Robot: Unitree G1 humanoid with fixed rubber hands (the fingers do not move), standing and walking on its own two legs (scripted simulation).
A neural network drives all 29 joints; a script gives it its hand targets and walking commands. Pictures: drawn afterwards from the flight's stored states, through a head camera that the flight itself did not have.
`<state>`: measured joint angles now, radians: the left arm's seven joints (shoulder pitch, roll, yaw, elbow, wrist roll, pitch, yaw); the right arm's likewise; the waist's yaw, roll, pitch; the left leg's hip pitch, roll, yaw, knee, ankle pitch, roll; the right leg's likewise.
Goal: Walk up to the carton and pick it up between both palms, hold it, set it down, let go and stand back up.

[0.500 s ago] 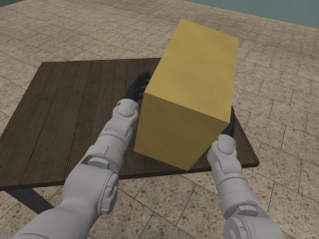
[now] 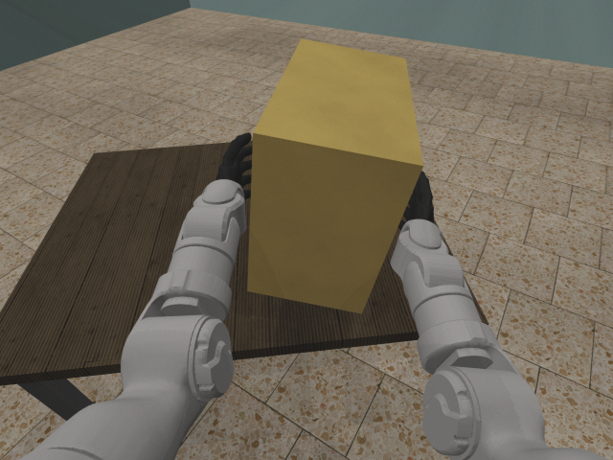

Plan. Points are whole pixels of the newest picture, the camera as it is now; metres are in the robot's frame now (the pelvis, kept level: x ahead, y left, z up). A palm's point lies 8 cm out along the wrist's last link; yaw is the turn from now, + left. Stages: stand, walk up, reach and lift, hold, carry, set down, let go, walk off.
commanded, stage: reach and lift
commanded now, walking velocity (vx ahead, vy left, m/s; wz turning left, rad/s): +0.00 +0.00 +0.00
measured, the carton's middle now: (330, 169) +0.47 -0.03 +0.17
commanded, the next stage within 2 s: hold in 1.38 s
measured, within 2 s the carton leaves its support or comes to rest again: neither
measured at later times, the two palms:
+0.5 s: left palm (212, 206) +0.38 +0.13 +0.18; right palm (409, 219) +0.36 -0.12 +0.15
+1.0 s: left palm (221, 192) +0.38 +0.12 +0.20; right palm (420, 219) +0.36 -0.13 +0.16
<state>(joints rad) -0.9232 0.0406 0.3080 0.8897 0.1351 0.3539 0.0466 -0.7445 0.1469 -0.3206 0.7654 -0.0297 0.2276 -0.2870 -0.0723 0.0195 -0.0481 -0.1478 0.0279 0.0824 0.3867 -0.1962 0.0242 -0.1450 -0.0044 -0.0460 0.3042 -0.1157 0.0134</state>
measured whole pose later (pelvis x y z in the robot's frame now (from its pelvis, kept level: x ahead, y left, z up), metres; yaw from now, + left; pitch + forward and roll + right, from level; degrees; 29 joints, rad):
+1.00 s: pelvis +0.00 +0.00 +0.00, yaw +0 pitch -4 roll -1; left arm -0.74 -0.02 0.23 0.39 0.15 0.64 0.11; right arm -0.67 0.06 -0.08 0.57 0.12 0.37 -0.29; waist -0.07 0.02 -0.04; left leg -0.13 0.04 0.08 0.41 -0.20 0.01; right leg -0.12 0.00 -0.05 0.30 -0.11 0.01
